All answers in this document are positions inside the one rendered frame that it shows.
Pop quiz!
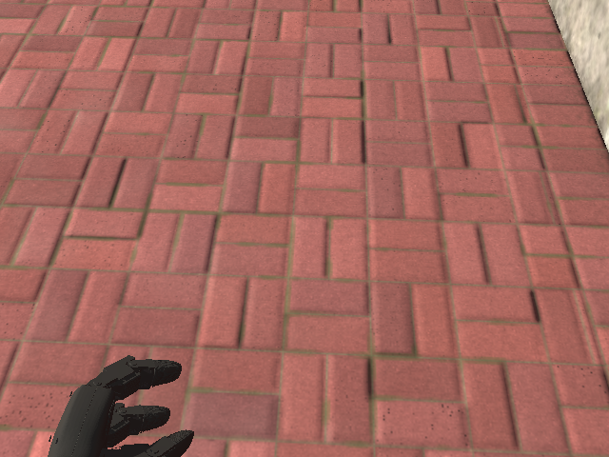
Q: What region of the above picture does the left robot hand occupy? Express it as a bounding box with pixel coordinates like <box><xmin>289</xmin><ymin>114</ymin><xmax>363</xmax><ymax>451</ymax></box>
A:
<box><xmin>48</xmin><ymin>355</ymin><xmax>194</xmax><ymax>457</ymax></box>

